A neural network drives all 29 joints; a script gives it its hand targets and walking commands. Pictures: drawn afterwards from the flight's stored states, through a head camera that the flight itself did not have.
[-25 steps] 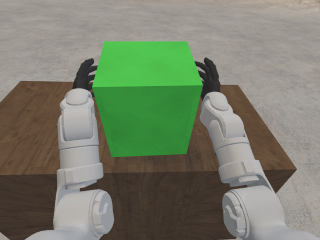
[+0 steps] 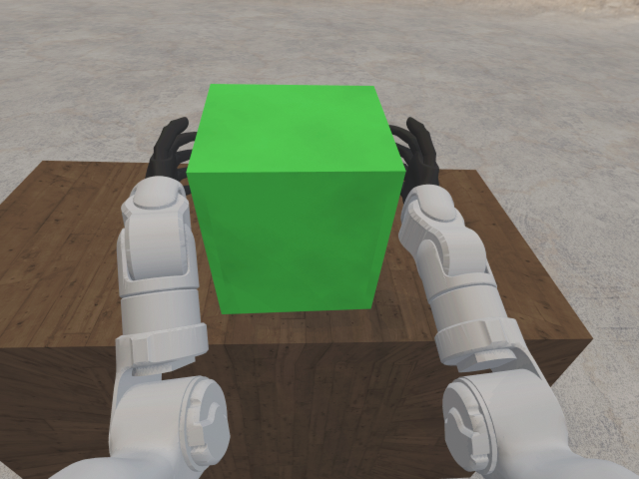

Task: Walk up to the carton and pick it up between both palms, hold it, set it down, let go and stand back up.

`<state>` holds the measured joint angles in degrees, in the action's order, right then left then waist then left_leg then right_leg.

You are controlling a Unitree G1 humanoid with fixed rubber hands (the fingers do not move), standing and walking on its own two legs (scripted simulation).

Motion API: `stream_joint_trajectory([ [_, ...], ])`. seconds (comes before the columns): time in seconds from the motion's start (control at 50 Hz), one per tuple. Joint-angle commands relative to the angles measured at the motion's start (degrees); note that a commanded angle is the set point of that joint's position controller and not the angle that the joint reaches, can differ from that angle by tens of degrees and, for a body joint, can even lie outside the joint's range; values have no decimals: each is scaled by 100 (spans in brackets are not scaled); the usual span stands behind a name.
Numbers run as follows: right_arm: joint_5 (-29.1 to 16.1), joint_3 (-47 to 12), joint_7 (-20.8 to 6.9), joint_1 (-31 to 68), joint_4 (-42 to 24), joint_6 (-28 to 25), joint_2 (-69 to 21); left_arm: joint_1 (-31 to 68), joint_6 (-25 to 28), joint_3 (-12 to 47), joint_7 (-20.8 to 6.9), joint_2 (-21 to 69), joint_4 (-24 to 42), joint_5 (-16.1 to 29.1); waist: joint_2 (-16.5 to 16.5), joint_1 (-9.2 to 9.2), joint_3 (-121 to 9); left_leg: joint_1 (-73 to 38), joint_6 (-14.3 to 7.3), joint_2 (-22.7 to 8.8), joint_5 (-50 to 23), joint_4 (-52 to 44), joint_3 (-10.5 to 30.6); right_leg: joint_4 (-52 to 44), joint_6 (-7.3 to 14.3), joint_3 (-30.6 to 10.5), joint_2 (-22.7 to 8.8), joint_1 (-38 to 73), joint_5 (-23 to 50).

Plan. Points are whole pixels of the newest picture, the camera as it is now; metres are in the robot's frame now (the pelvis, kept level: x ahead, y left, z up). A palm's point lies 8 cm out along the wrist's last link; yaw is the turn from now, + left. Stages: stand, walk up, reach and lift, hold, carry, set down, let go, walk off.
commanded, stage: hold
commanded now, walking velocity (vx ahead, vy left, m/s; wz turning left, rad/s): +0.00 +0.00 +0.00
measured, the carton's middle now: (295, 203) +0.39 +0.01 +0.18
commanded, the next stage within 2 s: none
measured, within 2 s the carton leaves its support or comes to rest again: neither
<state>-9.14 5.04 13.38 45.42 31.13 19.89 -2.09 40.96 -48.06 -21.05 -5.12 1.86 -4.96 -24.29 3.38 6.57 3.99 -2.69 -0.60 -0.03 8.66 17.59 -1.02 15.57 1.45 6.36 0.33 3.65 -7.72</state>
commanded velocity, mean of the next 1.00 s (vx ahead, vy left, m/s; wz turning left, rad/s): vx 0.00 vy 0.00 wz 0.00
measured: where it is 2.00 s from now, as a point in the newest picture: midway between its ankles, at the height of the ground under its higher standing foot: outside the picture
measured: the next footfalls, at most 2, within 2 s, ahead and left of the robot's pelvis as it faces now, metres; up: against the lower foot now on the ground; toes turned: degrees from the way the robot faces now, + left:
none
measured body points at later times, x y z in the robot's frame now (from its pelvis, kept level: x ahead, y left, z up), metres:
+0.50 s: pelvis +0.00 +0.00 +0.00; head -0.06 +0.03 +0.45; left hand +0.38 +0.16 +0.23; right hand +0.37 -0.14 +0.23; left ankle +0.03 +0.11 -0.75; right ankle +0.03 -0.10 -0.75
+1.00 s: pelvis +0.00 +0.00 +0.00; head -0.05 +0.03 +0.45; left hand +0.38 +0.16 +0.23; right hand +0.38 -0.14 +0.23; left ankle +0.03 +0.11 -0.75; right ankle +0.03 -0.10 -0.75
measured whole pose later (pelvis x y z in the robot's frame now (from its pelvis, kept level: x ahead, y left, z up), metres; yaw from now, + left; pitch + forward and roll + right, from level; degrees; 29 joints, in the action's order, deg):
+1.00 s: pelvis +0.00 +0.00 +0.00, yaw +0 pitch -12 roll -1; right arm -10.4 3.8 13.9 44.0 29.0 19.8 -1.6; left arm 39.2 -48.0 -19.9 -4.9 1.9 -2.9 -23.8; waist 3.4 7.0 4.2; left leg -2.3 -0.6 -0.1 9.3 18.5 -1.1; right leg 15.5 1.3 6.3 0.4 3.7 -7.8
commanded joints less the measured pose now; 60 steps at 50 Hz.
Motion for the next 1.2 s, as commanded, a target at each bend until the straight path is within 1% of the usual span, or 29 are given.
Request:
stream_joint_trajectory([
  [0.0, -483, -2148, -493, 3729, -1530, -344, -2815, 3589, 419, 2585, -704, 2642, 466, 1066, -412, 136, -2226, -153, 136, 195, -1147, -38, -159, -7, -424, -9, 182, 885, 1130],
  [0.1, -433, -2199, -455, 3658, -1551, -324, -2907, 3726, 495, 2595, -708, 2555, 556, 1115, -316, 156, -2232, -18, 95, 208, -825, -148, -155, 8, -472, 7, 169, 906, 993],
  [0.12, -462, -2259, -466, 3677, -1499, -317, -2911, 3629, 479, 2504, -694, 2523, 479, 1021, -330, 20, -2031, 22, 70, 218, -877, -166, -153, -12, -467, -3, 154, 836, 989],
  [0.18, -555, -2372, -421, 3480, -1604, -297, -2834, 3552, 471, 2682, -683, 2576, 758, 1105, -419, 130, -2286, -202, 166, 215, -1288, -17, -126, 50, -464, -21, 173, 950, 1348],
  [0.22, -502, -2284, -424, 3415, -1506, -259, -2798, 3487, 418, 2607, -719, 2514, 588, 1017, -389, 136, -1962, -88, 135, 202, -1004, -102, -151, -20, -467, -9, 155, 826, 1081],
  [0.24, -524, -2299, -456, 3651, -1600, -298, -2840, 3552, 407, 2606, -711, 2564, 617, 1008, -466, -6, -1997, 9, 118, 190, -856, -152, -155, -27, -422, 2, 156, 808, 822],
  [0.26, -434, -2128, -466, 3722, -1477, -282, -2788, 3632, 394, 2565, -712, 2541, 359, 996, -358, 79, -1749, 137, 59, 171, -464, -263, -163, -82, -428, -3, 147, 649, 467],
  [0.28, -415, -2152, -506, 3701, -1398, -296, -2824, 3575, 391, 2451, -699, 2561, 351, 934, -364, -53, -1760, 215, 33, 145, -443, -314, -193, -57, -400, -1, 155, 689, 397],
  [0.34, -582, -2345, -537, 3833, -1802, -415, -2915, 3779, 470, 2901, -584, 2784, 972, 1230, -558, 47, -2613, -188, 153, 144, -1290, -12, -129, 87, -374, 16, 230, 883, 948],
  [0.36, -556, -2250, -528, 3813, -1581, -365, -2801, 3829, 457, 2876, -571, 2707, 775, 1209, -574, 109, -2377, -265, 199, 127, -1302, 1, -99, 41, -364, 28, 245, 713, 861],
  [0.4, -412, -2110, -511, 3571, -1453, -312, -2740, 3640, 427, 2813, -614, 2668, 535, 1132, -477, 248, -2062, -201, 170, 116, -933, -87, -119, -46, -384, 29, 208, 638, 669],
  [0.44, -207, -1883, -562, 3557, -1197, -281, -2750, 3638, 417, 2536, -656, 2627, 300, 959, -382, 106, -1740, 277, 49, 113, -39, -419, -185, -105, -377, 12, 158, 602, 49],
  [0.54, -464, -2156, -599, 3840, -1542, -437, -2741, 3600, 406, 2696, -592, 2760, 599, 1080, -546, 33, -2230, -121, 200, 105, -1304, -54, -119, 34, -336, 36, 250, 896, 856],
  [0.56, -431, -2089, -559, 3597, -1283, -355, -2685, 3575, 394, 2653, -607, 2655, 530, 1005, -478, 154, -2027, -208, 205, 126, -1271, -68, -145, 1, -364, 27, 252, 821, 874],
  [0.58, -423, -2153, -542, 3573, -1352, -338, -2739, 3502, 388, 2528, -642, 2579, 491, 978, -334, 54, -2042, -153, 152, 146, -1210, -70, -170, -10, -399, 10, 221, 859, 950],
  [0.62, -423, -2123, -520, 3567, -1508, -356, -2749, 3472, 394, 2648, -666, 2665, 519, 1057, -420, 146, -2097, -82, 144, 159, -988, -126, -157, -1, -408, -1, 192, 855, 966],
  [0.64, -443, -2143, -531, 3704, -1444, -357, -2744, 3463, 383, 2509, -658, 2604, 402, 968, -424, -15, -1989, 23, 115, 156, -896, -171, -161, -22, -384, 4, 187, 836, 811],
  [0.66, -377, -2024, -529, 3658, -1376, -347, -2750, 3547, 390, 2555, -669, 2627, 390, 982, -390, 130, -1866, 87, 101, 160, -676, -234, -171, -50, -401, 6, 175, 771, 682],
  [0.7, -344, -2038, -574, 3778, -1361, -374, -2860, 3706, 435, 2499, -648, 2615, 455, 999, -382, -11, -1949, 233, 43, 155, -479, -315, -179, -36, -397, 6, 163, 774, 446],
  [0.78, -535, -2351, -483, 3744, -1788, -420, -2922, 3593, 458, 2756, -637, 2665, 758, 1168, -424, 89, -2503, -194, 139, 205, -1340, 44, -128, 73, -441, -26, 176, 1018, 1415],
  [0.8, -541, -2319, -439, 3672, -1749, -371, -2860, 3617, 454, 2813, -650, 2653, 724, 1203, -419, 219, -2419, -216, 149, 224, -1307, 60, -125, 56, -464, -43, 167, 973, 1477],
  [0.86, -502, -2228, -490, 3388, -1295, -248, -2741, 3457, 390, 2607, -630, 2594, 549, 968, -599, 76, -1878, 39, 156, 159, -911, -166, -140, 3, -376, -6, 192, 780, 770],
  [0.92, -506, -2270, -532, 3628, -1619, -331, -2786, 3393, 364, 2631, -638, 2652, 622, 1015, -445, 8, -2167, -11, 127, 142, -1066, -109, -161, 31, -377, 7, 213, 878, 933],
  [0.96, -548, -2252, -499, 3771, -1760, -356, -2803, 3622, 402, 2888, -614, 2725, 755, 1154, -545, 128, -2291, -91, 192, 146, -1147, -39, -117, 58, -380, 15, 237, 832, 980],
  [1.0, -493, -2223, -508, 3727, -1517, -282, -2824, 3567, 387, 2736, -609, 2666, 483, 1071, -413, 66, -1947, 35, 111, 154, -856, -137, -147, -20, -399, -11, 200, 707, 765],
  [1.02, -599, -2420, -560, 3866, -1302, -251, -2752, 3651, 358, 2327, -626, 2603, 543, 873, -485, -368, -1937, -62, 50, 110, -1093, -190, -159, -75, -306, -16, 228, 692, 569],
  [1.04, -594, -2391, -571, 3792, -1344, -263, -2768, 3643, 327, 2406, -641, 2610, 515, 902, -439, -219, -1992, -100, 73, 107, -1150, -148, -197, -94, -307, -20, 244, 679, 563],
  [1.06, -613, -2377, -573, 3889, -1416, -291, -2774, 3608, 334, 2428, -665, 2614, 553, 946, -466, -267, -2133, -78, 76, 89, -1241, -135, -166, -61, -299, 13, 258, 769, 590],
  [1.18, -493, -2095, -530, 3775, -1268, -191, -2817, 3812, 366, 2582, -708, 2654, 463, 1094, -438, 41, -2059, 4, 113, 157, -773, -166, -205, -119, -380, -32, 190, 668, 579],
])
